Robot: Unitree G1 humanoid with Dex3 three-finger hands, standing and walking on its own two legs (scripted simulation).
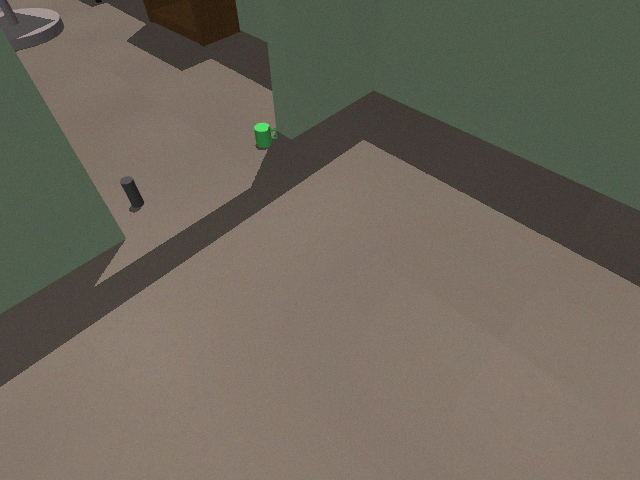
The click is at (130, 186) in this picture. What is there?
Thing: slim round
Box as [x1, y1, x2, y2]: [120, 176, 143, 207]
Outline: 123,177 120,180 120,182 132,205 134,207 142,205 143,201 132,178 129,176
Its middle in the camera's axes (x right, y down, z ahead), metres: -0.84 -0.20 +1.73
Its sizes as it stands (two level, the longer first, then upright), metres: 0.053 0.053 0.143
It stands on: the floor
